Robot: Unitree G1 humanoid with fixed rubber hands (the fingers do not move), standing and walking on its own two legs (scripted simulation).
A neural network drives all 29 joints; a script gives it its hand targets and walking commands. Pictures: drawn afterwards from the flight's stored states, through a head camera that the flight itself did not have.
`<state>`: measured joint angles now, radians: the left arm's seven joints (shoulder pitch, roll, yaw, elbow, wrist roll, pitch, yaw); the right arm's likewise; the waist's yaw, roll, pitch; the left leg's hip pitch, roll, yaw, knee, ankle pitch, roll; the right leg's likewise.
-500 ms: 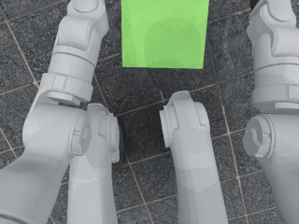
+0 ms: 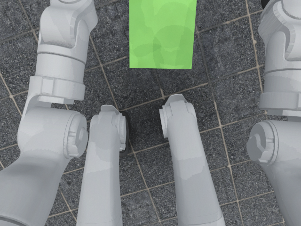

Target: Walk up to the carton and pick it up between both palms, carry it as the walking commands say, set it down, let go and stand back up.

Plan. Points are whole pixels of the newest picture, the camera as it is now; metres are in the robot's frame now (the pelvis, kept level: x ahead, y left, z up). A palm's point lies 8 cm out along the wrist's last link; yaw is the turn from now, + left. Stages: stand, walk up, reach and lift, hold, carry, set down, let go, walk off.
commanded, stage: set down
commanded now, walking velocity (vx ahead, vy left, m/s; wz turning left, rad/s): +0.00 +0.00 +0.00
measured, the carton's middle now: (160, 19) +0.55 -0.09 -0.39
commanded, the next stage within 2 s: let go in 0.50 s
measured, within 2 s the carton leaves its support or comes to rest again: neither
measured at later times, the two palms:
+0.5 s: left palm out of the picture +0.57 +0.06 +0.01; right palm out of the picture +0.51 -0.27 +0.00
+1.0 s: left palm out of the picture +0.42 +0.13 +0.07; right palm out of the picture +0.36 -0.26 +0.08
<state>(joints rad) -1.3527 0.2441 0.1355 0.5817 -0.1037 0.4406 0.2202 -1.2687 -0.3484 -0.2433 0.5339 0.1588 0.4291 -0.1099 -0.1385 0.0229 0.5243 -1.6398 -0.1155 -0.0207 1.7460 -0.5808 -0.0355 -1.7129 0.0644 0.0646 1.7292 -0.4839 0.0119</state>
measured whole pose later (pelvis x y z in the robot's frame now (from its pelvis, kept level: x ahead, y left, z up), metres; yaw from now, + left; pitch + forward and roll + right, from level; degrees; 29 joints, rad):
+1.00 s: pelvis +0.06 -0.01 +0.19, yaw -2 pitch +14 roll +3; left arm -0.47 0.13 0.12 0.33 0.04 0.27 0.13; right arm -0.38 -0.23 -0.09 0.25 0.03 0.26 0.01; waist -0.11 -0.02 0.44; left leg -0.78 -0.09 -0.07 0.91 -0.37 -0.02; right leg -0.86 0.05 0.09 0.94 -0.32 -0.01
